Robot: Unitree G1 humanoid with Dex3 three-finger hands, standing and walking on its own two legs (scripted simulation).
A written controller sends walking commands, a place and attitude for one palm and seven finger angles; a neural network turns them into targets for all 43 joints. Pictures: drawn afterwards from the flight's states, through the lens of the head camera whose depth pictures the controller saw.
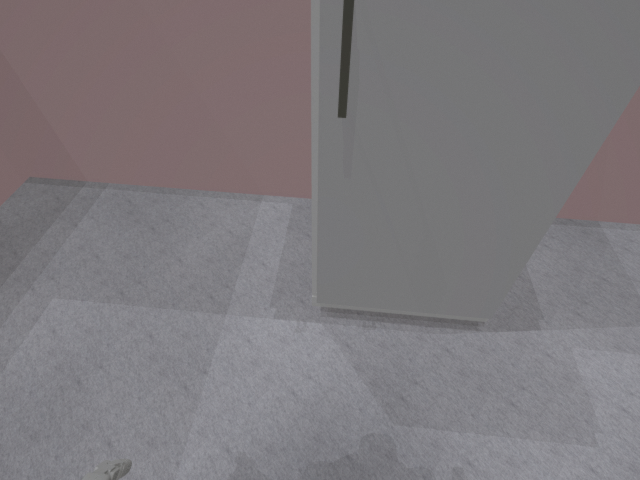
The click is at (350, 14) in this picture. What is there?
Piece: fridge door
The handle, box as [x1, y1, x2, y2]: [338, 0, 353, 117]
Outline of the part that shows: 353,0 344,0 343,5 338,117 345,117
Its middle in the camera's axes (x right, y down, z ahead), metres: +0.05 -0.35 +0.70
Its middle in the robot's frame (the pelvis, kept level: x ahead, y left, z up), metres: +0.78 +0.00 +0.20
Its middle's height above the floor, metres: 0.97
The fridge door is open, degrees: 0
